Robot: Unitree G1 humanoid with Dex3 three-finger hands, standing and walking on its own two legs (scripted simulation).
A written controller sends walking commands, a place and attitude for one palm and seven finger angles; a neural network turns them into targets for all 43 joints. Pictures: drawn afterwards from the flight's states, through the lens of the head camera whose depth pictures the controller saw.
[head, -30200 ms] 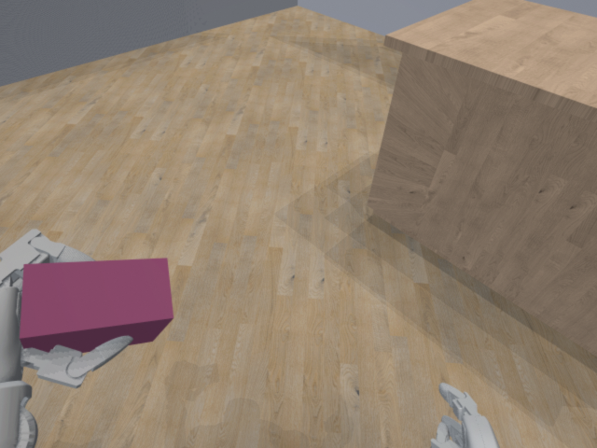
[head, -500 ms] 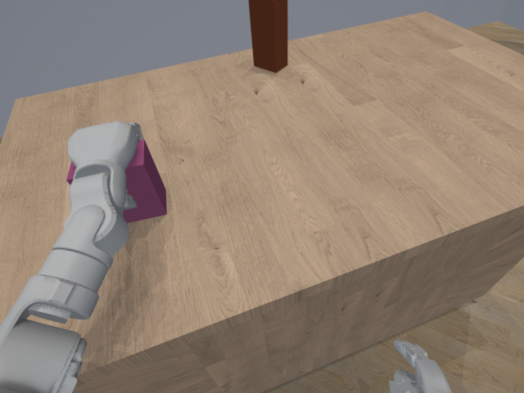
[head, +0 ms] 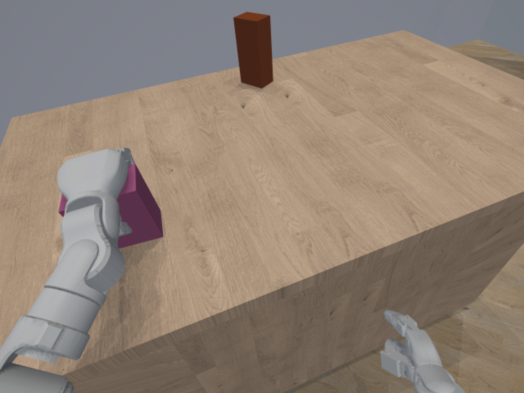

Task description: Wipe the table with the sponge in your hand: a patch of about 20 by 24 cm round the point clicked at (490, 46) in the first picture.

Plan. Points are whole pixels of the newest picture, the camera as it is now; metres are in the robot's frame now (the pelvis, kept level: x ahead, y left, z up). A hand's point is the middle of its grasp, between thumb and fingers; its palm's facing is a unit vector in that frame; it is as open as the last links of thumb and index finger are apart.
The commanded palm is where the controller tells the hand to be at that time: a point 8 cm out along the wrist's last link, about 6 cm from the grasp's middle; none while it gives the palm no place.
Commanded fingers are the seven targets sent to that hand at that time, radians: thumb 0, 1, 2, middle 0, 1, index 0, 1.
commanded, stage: wipe back along the middle lane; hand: left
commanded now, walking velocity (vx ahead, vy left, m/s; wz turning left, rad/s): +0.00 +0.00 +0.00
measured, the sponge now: (121, 218) +0.34 +0.28 +0.10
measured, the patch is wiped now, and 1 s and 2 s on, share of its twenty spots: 0.45 0.65 0.65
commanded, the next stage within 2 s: slide across to the third lane in 1.26 s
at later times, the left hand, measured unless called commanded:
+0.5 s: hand (112, 218) +0.30 +0.25 +0.15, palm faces +0.17 -0.07 -0.98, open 10.1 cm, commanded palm +0.25 +0.23 +0.18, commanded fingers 0.00 0.10 1.30 -1.20 -1.60 -1.20 -1.60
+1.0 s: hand (116, 238) +0.27 +0.23 +0.15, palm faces +0.29 -0.17 -0.94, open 10.1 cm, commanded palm +0.22 +0.20 +0.17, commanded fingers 0.00 0.10 1.30 -1.20 -1.60 -1.20 -1.60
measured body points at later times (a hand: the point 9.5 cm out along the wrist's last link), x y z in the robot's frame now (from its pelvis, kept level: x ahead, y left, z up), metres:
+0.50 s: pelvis +0.00 +0.00 +0.00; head -0.03 -0.05 +0.44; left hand +0.29 +0.25 +0.20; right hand +0.24 -0.21 -0.08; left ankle -0.03 +0.08 -0.74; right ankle -0.01 -0.08 -0.74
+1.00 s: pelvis +0.00 +0.00 -0.01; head -0.03 -0.05 +0.44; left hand +0.25 +0.23 +0.20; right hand +0.26 -0.18 -0.07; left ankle -0.03 +0.08 -0.74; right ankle -0.01 -0.08 -0.74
